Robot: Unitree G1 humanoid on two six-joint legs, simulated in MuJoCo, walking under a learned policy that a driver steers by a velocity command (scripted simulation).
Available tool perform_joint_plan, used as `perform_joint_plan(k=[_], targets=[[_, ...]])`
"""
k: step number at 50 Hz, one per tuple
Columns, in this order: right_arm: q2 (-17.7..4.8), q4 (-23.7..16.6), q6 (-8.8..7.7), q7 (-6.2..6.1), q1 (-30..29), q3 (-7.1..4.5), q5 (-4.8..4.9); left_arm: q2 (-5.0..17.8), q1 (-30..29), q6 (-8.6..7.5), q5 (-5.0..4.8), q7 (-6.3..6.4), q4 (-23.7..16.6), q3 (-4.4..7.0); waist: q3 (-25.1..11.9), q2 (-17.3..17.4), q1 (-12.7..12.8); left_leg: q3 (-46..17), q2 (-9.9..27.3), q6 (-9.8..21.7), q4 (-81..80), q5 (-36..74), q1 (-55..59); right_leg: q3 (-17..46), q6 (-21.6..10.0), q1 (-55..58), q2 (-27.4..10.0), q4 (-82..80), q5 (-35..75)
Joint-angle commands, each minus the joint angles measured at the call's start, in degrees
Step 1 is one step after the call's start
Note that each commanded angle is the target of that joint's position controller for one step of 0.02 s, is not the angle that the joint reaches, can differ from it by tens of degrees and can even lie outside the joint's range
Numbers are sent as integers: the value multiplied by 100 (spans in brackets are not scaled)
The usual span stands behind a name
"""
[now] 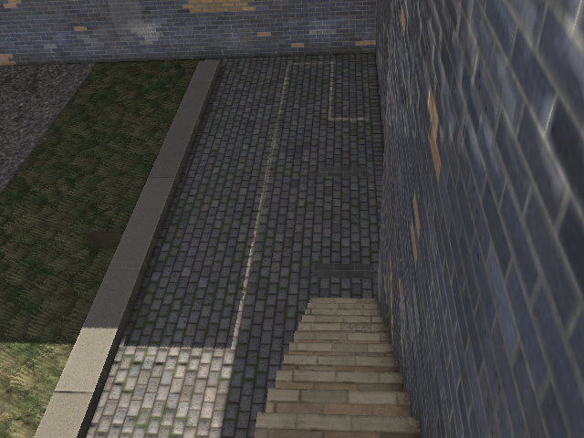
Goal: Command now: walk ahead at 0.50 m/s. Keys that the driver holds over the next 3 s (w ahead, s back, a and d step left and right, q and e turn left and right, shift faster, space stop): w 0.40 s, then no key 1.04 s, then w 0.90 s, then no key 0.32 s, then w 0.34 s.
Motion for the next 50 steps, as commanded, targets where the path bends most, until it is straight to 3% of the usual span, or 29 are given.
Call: perform_joint_plan(k=[1,2,3,4,6,7,8,10,11,14,17,19,21,22,23,25,26,27,28,30,32,35,38,40,41,42,44,46,50], targets=[[-510,-1204,-208,-454,-1181,31,241,249,-232,-283,-211,-122,-539,-184,1044,-380,-244,-141,838,-295,-346,1401,-2997,3575,-1463,-165,-2603,-2055,-853],[-262,-928,-72,-466,-449,97,126,-244,-818,-392,-162,117,-574,-295,1321,-419,-550,-385,969,-244,-2673,3548,-2586,2217,-998,-1439,-1651,-1643,-400],[-97,-798,49,-291,-413,96,-118,46,-414,-425,-235,250,-482,-209,1361,-1002,-406,134,740,-269,-2437,3526,-2011,1712,-904,-2294,-1091,-1546,-817],[-512,-531,79,-188,80,-170,-198,207,-569,-487,-440,299,-699,-186,1216,-776,-373,553,490,-83,-3882,4378,-563,706,-789,-3456,-643,-1393,-1041],[-308,-329,89,-1,-354,-227,-332,472,285,-439,-140,335,-348,-156,1238,-933,-188,716,462,-95,-3154,4645,174,1332,-1008,-3806,-994,-1615,-1155],[-348,-342,44,-48,-440,-205,-318,483,817,-396,-210,298,-160,-156,1103,-757,10,482,446,-142,-3108,3947,-867,1821,-1154,-2644,-1302,-1390,-778],[-419,-549,52,-218,-701,-191,-223,-212,1510,-471,-201,460,202,-343,930,-489,244,-363,662,-166,-4734,4609,-2752,2270,-986,-408,-1416,-613,-58],[-1,-911,113,-341,-1749,-22,-248,-784,2457,-386,-18,666,693,-452,658,-298,762,-616,781,-242,-6240,4439,-4432,2714,-997,2042,-1551,-107,808],[-117,-718,119,-355,-1576,12,-216,-775,2129,-302,-75,692,526,-450,444,5,658,-406,912,-318,-7048,5448,-3763,2383,-947,1527,-1360,134,621],[-656,-620,125,-182,-1427,-109,-427,-346,806,-225,-229,469,-90,-428,504,-512,10,479,587,-129,-6555,6361,388,1182,-684,-2289,-487,245,-729],[-675,-877,189,-208,-2420,-79,-274,-684,1700,-176,-372,647,122,-445,1050,-309,735,533,663,-224,-8381,5041,-319,1481,-660,-693,-722,874,-455],[-403,-923,259,-243,-3173,-15,-146,-529,2038,-58,-319,761,251,-357,1257,-454,1162,188,874,-284,-9868,4762,-620,2072,-853,112,-1026,1059,-251],[-315,-466,170,-178,-1977,-40,-388,73,1340,39,-161,603,-102,-153,590,-946,597,605,545,82,-8675,5211,1865,1608,-601,-1053,-768,1927,268],[-764,17,69,-192,-353,-194,-319,77,287,-42,-134,433,-695,-154,292,-661,-83,605,584,76,-8822,5188,3406,1002,-332,-1481,-310,3345,763],[-492,-122,204,-185,-155,-354,490,243,852,146,-1162,957,280,90,990,-609,-353,209,748,368,-11709,5617,3551,432,-572,-1400,-19,4806,1383],[-1156,227,339,-285,1140,-596,250,93,943,173,-1365,1238,-70,162,-320,1287,-427,-102,2018,775,-8441,13100,7824,-409,131,-4979,688,8496,-4274],[-1249,162,444,-277,829,-652,267,-14,1030,130,-1425,1314,-353,-24,-1360,1576,-233,-551,2752,1393,-7681,13675,8453,-137,224,-5405,205,8811,-4051],[-1069,107,519,-280,697,-630,216,33,595,163,-1399,1341,-284,-79,-1575,929,-429,-732,2855,1582,-8162,11649,7583,192,281,-5034,-80,8216,-3638],[-875,89,500,-309,376,-597,-47,-88,307,267,-1227,1380,-98,-113,-1042,392,-287,-792,2643,1694,-8711,9009,6150,634,325,-4535,-296,7486,-2730],[-551,250,380,-344,326,-436,-253,-252,451,430,-977,1404,350,-82,-123,-85,41,-450,2125,1404,-8771,6611,4114,819,418,-3962,-200,5750,-804],[207,133,299,-420,-469,-112,35,-561,170,584,-955,1272,370,-172,366,-353,522,-67,1699,908,-9083,5108,2023,529,658,-2475,-385,3131,1688],[-405,120,254,-271,-1724,-193,160,-582,1528,770,-787,1270,1224,-200,-70,439,1230,538,1176,785,-8823,5784,-75,-433,560,1307,75,2996,2694],[-485,478,189,-319,-1132,-177,263,193,-123,633,-750,1362,622,-17,1011,788,321,-117,1111,759,-8324,3804,1953,268,496,-1228,-493,1087,2428],[-445,610,282,-409,-1038,-185,103,423,-86,388,-826,1319,562,44,1056,576,174,-507,1260,858,-7766,3804,2462,786,657,-1039,-917,-494,2234],[153,505,403,-380,-370,-64,59,874,-212,218,-1106,1352,731,95,1178,-1561,-215,997,150,159,-7100,2256,2114,555,915,-676,-1093,-2206,4084],[198,567,532,-427,-306,-28,-92,615,-96,175,-1204,1361,939,34,1169,-2221,-113,1633,-222,-77,-7163,825,1863,1538,784,-649,-1249,-2930,3975],[132,885,569,-473,9,69,-13,16,-1218,234,-1090,1125,815,-65,1059,-1338,-554,1269,33,88,-9443,827,2937,663,909,-144,-845,-2654,3833],[-34,1048,374,-483,-302,41,10,-81,-1415,453,-1178,1170,758,-6,1340,25,-383,662,455,164,-9688,2664,3508,-36,919,-471,-490,-1865,2828],[-288,1057,220,-554,60,-75,-116,-49,-1617,416,-1259,1242,794,69,681,403,-696,149,1004,613,-9029,5716,5272,67,845,-1388,-246,-1536,1542]])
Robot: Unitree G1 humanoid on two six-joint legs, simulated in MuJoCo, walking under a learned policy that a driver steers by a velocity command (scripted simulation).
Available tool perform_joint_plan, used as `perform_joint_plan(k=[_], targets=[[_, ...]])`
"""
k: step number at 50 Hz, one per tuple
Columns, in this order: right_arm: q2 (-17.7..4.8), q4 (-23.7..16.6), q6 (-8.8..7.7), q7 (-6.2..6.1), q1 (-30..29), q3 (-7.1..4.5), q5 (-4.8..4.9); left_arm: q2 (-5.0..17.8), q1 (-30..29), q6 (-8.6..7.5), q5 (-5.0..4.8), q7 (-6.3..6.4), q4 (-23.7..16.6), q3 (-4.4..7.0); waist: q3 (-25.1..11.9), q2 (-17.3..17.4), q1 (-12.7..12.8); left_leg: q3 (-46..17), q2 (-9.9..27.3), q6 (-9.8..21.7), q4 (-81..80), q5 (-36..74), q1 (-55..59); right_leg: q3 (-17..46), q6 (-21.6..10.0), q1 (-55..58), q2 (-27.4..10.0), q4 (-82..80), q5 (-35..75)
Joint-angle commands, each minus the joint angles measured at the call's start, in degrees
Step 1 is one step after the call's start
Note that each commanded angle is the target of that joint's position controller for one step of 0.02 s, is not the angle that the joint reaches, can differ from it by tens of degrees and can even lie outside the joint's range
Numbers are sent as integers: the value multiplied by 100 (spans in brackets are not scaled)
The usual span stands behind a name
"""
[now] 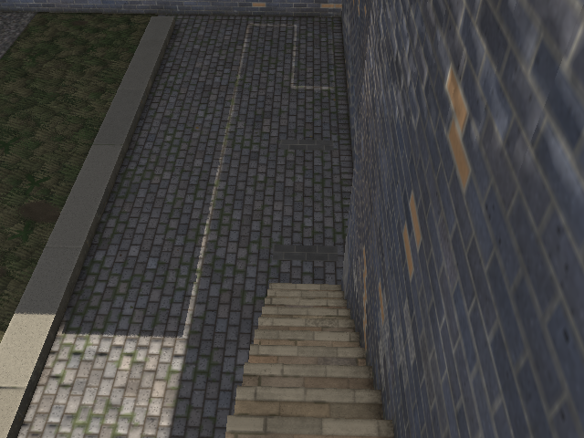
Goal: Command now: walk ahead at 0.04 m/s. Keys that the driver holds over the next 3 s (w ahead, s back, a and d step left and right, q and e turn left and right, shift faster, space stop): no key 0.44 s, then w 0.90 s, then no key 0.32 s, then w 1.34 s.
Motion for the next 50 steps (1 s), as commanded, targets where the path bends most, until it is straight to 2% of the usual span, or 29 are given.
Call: perform_joint_plan(k=[1,5,6,8,9,10,11,13,18,22,23,28,33,34,35,36,37,38,39,41,42,43,44,45,46,47,48,49,50], targets=[[-563,190,-58,-41,1110,-116,-31,636,-574,-45,-80,58,-243,138,230,426,-472,-591,626,592,96,4449,1444,443,92,-1382,-137,-794,-611],[-574,23,-103,27,803,-150,28,541,-837,95,-3,18,-161,142,-5,78,-368,-518,431,442,49,4019,648,337,20,-223,-131,-1168,239],[-594,17,-121,56,891,-185,10,561,-1041,154,84,20,-270,154,24,136,-473,-562,338,414,-99,3867,646,245,22,-187,-116,-1081,409],[-656,41,-152,75,1056,-218,-10,586,-1378,225,114,5,-369,167,94,243,-575,-768,391,500,-179,4053,990,249,19,-626,-51,-896,-48],[-605,129,-148,73,1401,-249,43,581,-1431,255,158,17,-438,169,164,412,-673,-803,397,554,-171,4213,1207,244,20,-914,13,-766,-305],[-577,157,-150,65,1548,-256,17,617,-1530,270,168,29,-482,183,253,447,-741,-910,425,618,-138,4432,1363,280,10,-1200,34,-649,-627],[-654,163,-163,45,1757,-293,-121,757,-1623,295,185,23,-458,227,239,397,-839,-1014,492,672,-64,4612,1556,341,10,-1471,76,-419,-986],[-672,34,-160,10,1683,-317,-194,759,-1809,283,192,12,-514,223,239,300,-864,-1229,581,782,56,4877,1615,515,13,-1772,-51,-228,-1242],[-594,-6,-140,-17,1966,-320,-160,732,-2257,296,211,-39,-694,222,267,149,-965,-1356,507,758,202,4649,1387,446,26,-1673,-111,-178,-1005],[-618,159,-161,-41,2493,-390,-179,770,-2603,240,253,-35,-869,246,390,235,-1176,-1539,451,799,349,4778,1638,385,44,-2138,-133,105,-1219],[-557,208,-159,-42,2613,-399,-120,639,-2726,198,259,-28,-998,215,448,326,-1202,-1554,370,825,362,4470,1618,338,55,-2174,-158,-8,-1012],[-590,326,-195,-11,3246,-580,-235,669,-3484,106,323,-56,-1379,239,512,210,-1555,-1906,338,975,512,4195,2307,225,-57,-3153,-127,363,-1157],[-336,603,-126,-205,3837,-544,-276,570,-3754,-98,357,-141,-1438,259,584,202,-1691,-2219,258,850,1021,4442,2191,437,-81,-3212,-200,614,-1407],[394,332,-241,-248,3419,-245,345,751,-3097,-344,1686,-658,-1599,182,-376,-563,-847,-1913,361,384,3157,1106,442,1102,173,-1551,-573,778,-2761],[540,81,-262,-4,1988,-101,376,765,-1788,-472,1484,-799,-1413,248,-482,-701,212,-865,-204,104,3888,462,-3006,1106,-426,1892,-688,-99,-1714],[185,-228,-300,258,1194,-99,-56,1251,-541,-567,1177,-789,-1395,328,-1054,-1097,923,-523,-445,-38,5159,37,-5167,2198,-1175,4080,-1495,-435,-2426],[-470,-484,-403,358,867,-278,-175,1152,-171,-640,1077,-724,-1457,202,-957,-645,898,-624,-71,-2,5169,164,-5840,2234,-1278,4205,-1702,-130,-2872],[-814,-545,-422,334,626,-414,-203,1044,-674,-712,1071,-688,-1601,135,-307,-401,653,-656,202,-111,4593,321,-5576,1744,-1109,3357,-1533,120,-2847],[-777,-812,-389,246,131,-458,-262,889,-1088,-763,948,-691,-1762,85,138,-713,525,-610,354,-211,4092,361,-5194,1686,-1135,2297,-1353,-44,-3043],[-494,-885,-348,130,182,-455,-481,668,-1363,-694,927,-668,-1840,55,555,-99,209,-572,438,-177,3623,968,-4751,1413,-1339,797,-1404,450,-2889],[-547,-801,-383,102,554,-473,-581,231,-1222,-734,873,-487,-2131,-24,495,42,315,-391,453,-331,2153,3002,-3965,530,-1189,-5,-919,1297,-2829],[-447,-290,-473,-12,1503,-530,-498,515,-1396,-783,823,-475,-2408,39,666,154,75,257,119,-353,730,5271,-1961,-769,-838,-1763,-69,1993,-3031],[-142,-114,-425,51,1831,-502,-484,866,-1277,-680,839,-565,-2407,142,626,-67,-73,584,-165,-373,695,5985,-435,-1028,-903,-2870,-16,1815,-3377],[102,-3,-377,141,2423,-485,-558,859,-1670,-664,1056,-702,-2623,165,654,-578,-592,304,-124,-277,2081,6248,900,-914,-974,-4053,-167,1630,-3700],[42,56,-265,118,2537,-494,-631,566,-2014,-668,1092,-798,-2859,82,1180,-561,-829,106,14,-334,2235,5412,746,-588,-976,-4522,-579,1578,-4211],[-267,122,-193,74,2754,-534,-543,383,-1894,-648,1095,-842,-2920,19,1426,-304,-908,-47,167,-436,1967,4786,260,-311,-918,-4008,-832,1976,-4427],[-792,338,-189,72,3106,-630,-473,425,-1564,-574,1029,-839,-2795,12,1506,216,-981,-162,341,-473,1245,4222,-296,-280,-791,-2765,-674,3523,-4466],[-655,-615,-330,134,2025,-549,18,620,-1145,-534,-101,-246,-1545,263,-379,-956,-1304,-409,268,-126,-592,7678,603,-1379,-498,-2243,-126,5157,-4811],[-696,-565,-391,171,2056,-532,30,771,-1565,-315,138,75,-1676,202,-138,-550,-1554,-934,493,279,-1261,6950,928,-1254,-418,-2500,-21,6858,-4827]])
Over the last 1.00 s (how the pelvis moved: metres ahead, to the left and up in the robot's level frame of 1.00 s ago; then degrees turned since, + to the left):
0.38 0.04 -0.19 0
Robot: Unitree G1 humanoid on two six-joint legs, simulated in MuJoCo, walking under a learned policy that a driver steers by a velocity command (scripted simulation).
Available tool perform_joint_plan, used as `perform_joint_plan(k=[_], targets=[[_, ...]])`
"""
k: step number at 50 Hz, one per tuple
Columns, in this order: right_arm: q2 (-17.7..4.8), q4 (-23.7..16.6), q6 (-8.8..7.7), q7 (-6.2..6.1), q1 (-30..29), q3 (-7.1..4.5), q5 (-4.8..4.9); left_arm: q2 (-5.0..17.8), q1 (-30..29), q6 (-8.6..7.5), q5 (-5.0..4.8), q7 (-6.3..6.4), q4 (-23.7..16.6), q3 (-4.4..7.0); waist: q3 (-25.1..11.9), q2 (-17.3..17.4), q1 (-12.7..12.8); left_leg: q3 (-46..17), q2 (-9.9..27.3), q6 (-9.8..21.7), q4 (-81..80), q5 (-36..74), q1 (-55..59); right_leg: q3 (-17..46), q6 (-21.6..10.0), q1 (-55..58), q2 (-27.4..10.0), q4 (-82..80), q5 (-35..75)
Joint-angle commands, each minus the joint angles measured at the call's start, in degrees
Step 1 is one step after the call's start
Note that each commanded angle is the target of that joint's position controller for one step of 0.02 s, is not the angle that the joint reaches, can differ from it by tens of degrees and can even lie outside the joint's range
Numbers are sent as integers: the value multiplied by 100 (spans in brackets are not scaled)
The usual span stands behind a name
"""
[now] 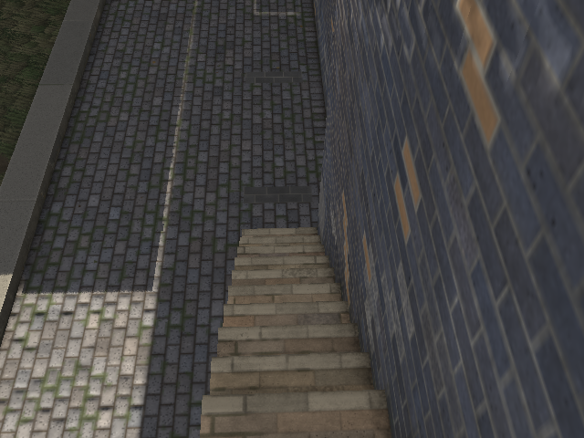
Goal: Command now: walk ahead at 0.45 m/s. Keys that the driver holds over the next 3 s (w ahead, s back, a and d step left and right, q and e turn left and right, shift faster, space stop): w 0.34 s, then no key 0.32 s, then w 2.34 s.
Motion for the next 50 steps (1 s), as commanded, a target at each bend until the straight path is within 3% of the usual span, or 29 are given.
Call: perform_joint_plan(k=[1,2,3,4,5,7,8,10,11,14,15,16,17,19,20,21,24,29,30,32,33,36,37,39,40,42,45,47,50], targets=[[-371,344,-136,77,2159,6,357,307,-2303,213,-45,661,-232,61,-177,-49,-1795,-787,178,509,-1816,1008,3098,-376,-77,-3052,348,3363,-1139],[-416,471,-145,102,2591,53,523,201,-2472,190,34,685,-506,15,-147,450,-1666,-920,176,385,-845,2590,3388,-241,-238,-3975,505,4488,-1493],[-1944,218,-144,-253,1424,-386,756,-540,-615,397,-97,635,-755,-284,-1003,2451,100,-3585,1180,331,-1176,-4189,3473,857,-150,-5071,30,1795,817],[-1234,-385,-202,-321,111,-267,693,299,-928,498,18,596,-496,-264,-497,1328,8,-3659,752,304,-1657,-6306,1419,1344,110,-3296,-568,-549,2676],[-3,-301,-205,-43,821,157,406,1062,-1285,368,-78,519,43,23,-128,398,-981,-187,-820,-148,-2119,-1924,1591,-21,292,-2402,130,-936,346],[-676,-333,134,-29,112,-110,178,385,1908,677,-272,268,926,-99,-1305,1532,383,-1528,-50,519,-2724,-1721,-1054,-580,428,1904,212,181,1621],[-578,-117,98,38,-125,-171,384,284,2928,782,-158,288,1043,-140,-971,1538,1117,-1817,-99,370,-1288,-2787,-2990,406,51,2938,-219,470,1368],[476,-1056,54,112,-1165,282,548,835,62,515,-147,499,274,-141,848,-1406,290,1144,-1698,-87,-413,-1861,24,636,297,-2251,-438,-3540,-356],[646,-1235,198,74,-1609,325,225,674,210,423,-172,617,170,-150,784,-2748,833,691,-1329,-100,2143,-2865,1019,2085,-44,-4125,-1035,-4049,-89],[15,-396,279,13,673,92,162,463,-912,215,-124,802,-173,-214,890,-2024,-510,-454,-790,185,2330,-3499,357,2891,-423,-4115,-1204,-2087,1305],[-250,298,197,113,2361,-6,132,562,-1802,279,-178,717,-145,-113,134,-806,-1680,-1161,-137,829,1439,-3037,2183,1897,-259,-4878,-507,865,1236],[-335,582,125,225,2940,42,316,384,-1649,368,-190,667,-58,-138,-206,854,-1928,-1329,250,937,644,-1428,2783,148,-110,-4971,461,3379,72],[-789,517,82,279,2863,-88,290,474,-520,360,-11,598,-118,-95,-305,810,-875,-2677,528,1000,1407,-774,3366,955,-143,-5715,304,3009,647],[-1211,543,163,254,2693,-335,253,598,322,318,-134,555,333,-23,-1216,148,-668,-4613,1453,1774,789,-2141,3553,1715,-69,-5565,72,2646,816],[-743,141,116,26,1519,-119,183,421,-239,436,-29,601,177,-122,-354,-616,-270,-4790,1622,1967,-91,-3485,1846,2085,261,-4952,-301,895,2430],[-325,196,179,-84,667,50,246,339,-502,541,15,652,241,-102,389,-580,169,-4225,1230,1719,-106,-3629,566,1782,463,-4268,-289,-207,3005],[-432,296,197,123,-199,23,415,189,1297,883,-113,693,857,-18,-121,345,1034,-2630,512,1233,326,-1812,-1305,959,440,-747,92,-365,3204],[133,385,218,-193,-6,142,377,312,137,328,-304,461,579,-53,66,-422,251,-1134,-254,946,1986,-6117,-106,1163,486,-785,-258,-5294,6343],[-329,-409,79,-323,374,355,248,272,414,205,1081,-552,841,-306,372,-628,-148,-906,-233,890,3220,-7952,-1558,1174,228,-678,-315,-5254,6918],[297,-106,-28,-386,1435,559,658,518,-983,130,874,-773,221,-215,172,-758,-907,-586,-519,654,2882,-7329,1028,915,195,-2216,-185,-6896,4998],[-189,19,44,-282,1622,494,630,107,-721,156,941,-821,38,-317,-155,-89,-548,-1118,-624,900,2895,-6718,56,602,240,-178,5,-5917,3886],[-676,-592,292,386,-302,338,-240,706,4066,-25,786,-572,1485,-191,-1310,-1490,1422,-436,-1246,160,6258,-7576,-2571,613,227,4628,-540,-4600,7067],[234,-770,238,613,-466,501,575,791,3058,22,487,-657,727,-204,-1826,-2228,1440,-362,-1467,-142,7732,-8280,-3272,2154,-5,4632,-1537,-5335,6776],[-248,-944,103,451,779,410,469,1797,3113,10,688,-680,644,58,-1639,-2076,507,29,-979,-311,9101,-8402,-3772,2618,-1133,4267,-2055,-4310,9292],[-98,-1496,17,331,223,527,429,2021,2187,-38,364,-795,341,105,-969,-2057,238,-7,-506,-503,8993,-8198,-4507,4264,-1840,3036,-2547,-5289,5856],[377,-1276,22,45,-94,781,443,25,1456,-243,414,-593,174,-453,331,-664,299,-1174,704,-365,5778,-4949,-4851,3781,-1512,1111,-2409,-5927,2628],[159,-531,286,339,773,489,88,240,1389,-392,215,-439,223,-410,521,-972,134,-252,280,-247,4206,-3060,-1654,1990,-1070,-2571,-1017,-5757,898],[-7,-690,241,443,298,402,-91,753,2009,-396,513,-368,451,-248,169,-1032,390,153,-102,-114,5228,-3291,-1556,2175,-1360,-2604,-1257,-5553,1161],[-188,-1389,63,92,-1131,396,209,38,2214,-479,716,-105,720,-361,-62,-1201,825,-1200,732,-257,3335,-3606,-3723,2997,-990,351,-1763,-4678,1607]])
Over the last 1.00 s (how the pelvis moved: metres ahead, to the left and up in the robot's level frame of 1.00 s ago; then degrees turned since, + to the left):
0.21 -0.01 -0.15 -4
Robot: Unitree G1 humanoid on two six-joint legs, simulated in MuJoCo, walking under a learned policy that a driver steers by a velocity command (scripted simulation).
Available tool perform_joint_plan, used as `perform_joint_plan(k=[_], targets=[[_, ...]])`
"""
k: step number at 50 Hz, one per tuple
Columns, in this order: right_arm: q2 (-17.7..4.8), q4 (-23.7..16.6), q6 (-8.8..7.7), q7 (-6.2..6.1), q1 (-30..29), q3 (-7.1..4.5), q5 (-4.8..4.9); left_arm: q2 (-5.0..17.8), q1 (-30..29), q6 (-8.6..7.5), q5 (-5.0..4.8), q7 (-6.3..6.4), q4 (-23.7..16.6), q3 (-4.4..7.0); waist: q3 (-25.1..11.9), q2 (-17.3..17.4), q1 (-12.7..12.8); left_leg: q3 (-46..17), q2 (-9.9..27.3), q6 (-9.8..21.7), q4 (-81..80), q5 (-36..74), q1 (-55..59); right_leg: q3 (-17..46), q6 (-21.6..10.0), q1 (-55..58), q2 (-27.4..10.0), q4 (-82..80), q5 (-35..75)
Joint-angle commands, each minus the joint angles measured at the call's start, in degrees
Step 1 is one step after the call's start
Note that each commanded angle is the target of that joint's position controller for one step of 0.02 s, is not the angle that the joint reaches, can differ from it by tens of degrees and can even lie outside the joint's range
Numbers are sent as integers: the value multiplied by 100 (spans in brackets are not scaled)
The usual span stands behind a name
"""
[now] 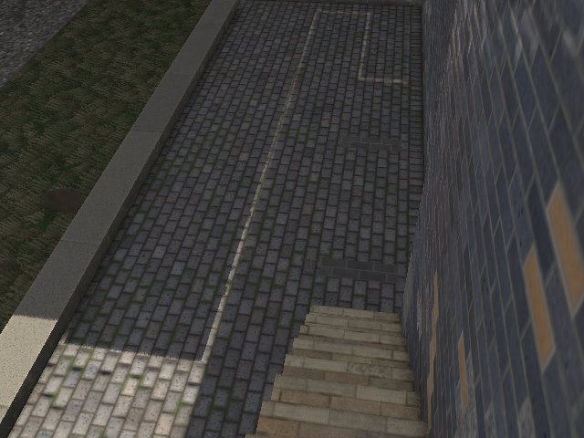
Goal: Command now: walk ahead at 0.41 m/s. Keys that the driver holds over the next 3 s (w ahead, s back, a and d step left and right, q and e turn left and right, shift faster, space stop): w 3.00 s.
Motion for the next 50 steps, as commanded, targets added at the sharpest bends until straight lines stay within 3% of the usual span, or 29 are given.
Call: perform_joint_plan(k=[1,3,5,6,7,10,11,12,14,15,16,18,19,21,23,25,31,34,38,39,40,41,43,44,45,47,48,49,50], targets=[[-340,-684,-89,-211,-997,-38,-25,59,1236,-94,9,439,369,77,898,-463,494,-1106,726,-47,-2168,1213,-2875,2633,-1080,2260,-1925,-549,412],[119,-741,52,-168,-1699,36,-177,-35,2138,44,45,503,812,81,933,-651,794,-734,812,-39,-2733,1175,-3184,3006,-1216,2293,-1870,-315,427],[-74,-71,121,62,-1048,-25,-199,341,1245,209,-111,350,12,172,822,-463,411,617,281,427,-4128,4775,1369,1054,-715,-1657,-830,49,-871],[362,-489,281,132,-1508,-155,673,731,200,379,-1676,733,31,343,1011,-655,40,145,-200,42,-3622,4340,3404,961,-653,-2393,-999,-306,-120],[352,-492,426,128,-1328,-154,739,868,143,460,-1642,854,-63,339,1193,-982,-50,105,-230,-16,-3719,3739,3538,900,-612,-2453,-1117,-183,-23],[23,-199,479,-4,-684,-327,646,1046,244,686,-957,914,233,581,1712,-763,-12,142,-149,154,-5965,2678,3472,474,-799,-1213,-951,1679,568],[-192,291,450,-37,416,-474,495,1213,194,781,-1024,961,381,685,1035,-1002,-154,-65,38,251,-5327,3206,4956,556,-806,-1751,-1020,2780,769],[-347,481,338,-38,1292,-570,561,1314,186,792,-819,922,349,717,1073,-603,-876,-109,116,344,-6908,2698,5010,301,-803,-1384,-597,4016,449],[-1041,897,186,-52,2083,-688,283,802,798,694,-1048,748,97,740,-377,1921,-488,-269,1013,352,-3220,7728,8517,256,-328,-4805,-14,7516,-3158],[-1137,758,275,-46,2042,-811,448,1031,713,619,-1237,713,21,696,-1193,1746,-751,-818,1521,762,-3272,6784,8538,479,-357,-5083,-246,7948,-2324],[-1366,681,287,-41,1744,-911,334,912,321,619,-1149,789,-87,597,-1402,1057,-911,-1684,1965,1594,-4171,3479,7646,1011,-282,-4876,-242,7869,-1201],[-918,736,295,-144,1436,-862,116,703,-277,848,-926,873,53,623,-428,1097,-786,-2575,2107,2066,-5280,-660,5460,1267,-191,-4689,-195,7752,-335],[-196,813,197,-62,1248,-595,-4,633,-307,907,-865,924,130,647,323,378,-534,-2007,1759,1869,-5074,-1364,4531,1784,-46,-4740,-248,6123,1030],[220,941,140,-53,1131,-394,119,447,-631,1014,-690,949,235,688,1280,123,-376,-1694,1374,1564,-5069,-1994,2850,1465,251,-4567,17,5162,1951],[84,943,38,-147,765,-324,163,286,-883,967,-590,769,158,594,1115,173,-152,-1515,1165,1286,-4932,-1877,2233,1385,411,-3774,83,3762,3171],[-500,963,-20,-66,604,-430,123,425,-711,1047,-595,802,333,648,810,445,4,-1601,1150,1434,-4904,-1788,1954,1278,414,-3096,289,4162,3581],[-669,1077,-109,-246,353,-441,491,1004,-2230,998,-656,650,-363,779,1541,368,-406,-1060,793,1121,-4758,-3085,1724,1020,324,-1657,-205,-1,5635],[-519,1163,19,-419,683,-479,231,679,-2485,894,-782,510,-334,601,1360,478,-809,-629,505,1056,-3855,-2958,2281,759,380,-739,-480,-1360,6413],[-527,1160,285,-446,942,-539,-47,1274,-608,784,-1025,534,256,768,1468,-285,-400,-378,149,1092,-1737,-2381,2852,531,394,738,-857,-3160,5817],[-609,1308,443,-490,1230,-598,46,1351,-8,735,-875,591,519,820,1414,-638,-283,-424,3,1144,-820,-1707,2835,658,306,1391,-974,-3557,4866],[-1253,1294,296,102,1605,-530,-519,1547,621,449,620,-127,326,711,1116,-1844,293,-617,109,757,1895,-3643,522,394,-368,3017,-401,-1859,2728],[-1105,1050,66,241,1414,-693,-36,1842,1578,400,774,-332,742,912,616,-2885,657,-211,-826,862,4604,-3486,-184,553,-263,2965,-125,-1049,3194],[-637,494,-272,259,1599,-563,339,2457,1650,290,316,-514,469,872,-1025,-2448,-163,82,-774,803,6340,-3433,-2061,2317,-332,4169,-1487,-682,5589],[-108,-353,-498,215,374,-329,267,2035,1033,213,90,-567,215,739,-136,-2393,-163,-443,-414,676,5220,-2538,-3606,5570,-1695,3165,-2625,-2071,1240],[-444,-383,-507,-185,-695,-267,488,1299,19,102,-48,-472,160,459,1121,-421,-286,-539,308,460,4629,-1464,-3446,4864,-1303,1679,-2505,-2557,-325],[-269,-134,-323,-371,-149,-56,321,637,-1013,-40,165,-355,-14,275,1809,-480,-983,-1051,753,252,3314,267,-2955,4313,-1403,-479,-2119,-2501,-197],[-225,30,-214,-334,266,-16,22,590,-984,-162,87,-176,-42,294,1770,-637,-1006,-779,596,246,2241,1049,-2406,3335,-1130,-1499,-1395,-2105,-166],[-427,204,-230,-194,906,-106,97,625,-1309,-257,-185,-91,-392,259,1438,-575,-955,-196,61,245,494,1681,-586,1907,-978,-2803,-626,-2004,380],[-518,250,-138,-54,585,-239,73,872,-651,-253,-154,-10,-118,286,1520,-991,-739,265,14,225,509,1540,188,1823,-1067,-3462,-568,-2230,-58]])
Over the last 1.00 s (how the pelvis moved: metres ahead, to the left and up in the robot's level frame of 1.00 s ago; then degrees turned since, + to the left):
0.45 -0.07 -0.50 4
